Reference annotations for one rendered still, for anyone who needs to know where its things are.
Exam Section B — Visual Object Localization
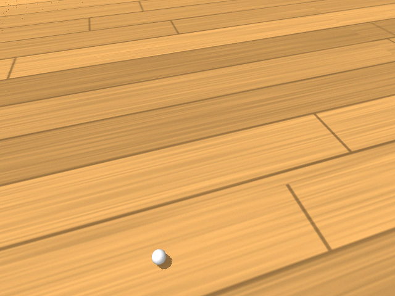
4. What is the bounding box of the ball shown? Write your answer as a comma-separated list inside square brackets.
[152, 249, 166, 265]

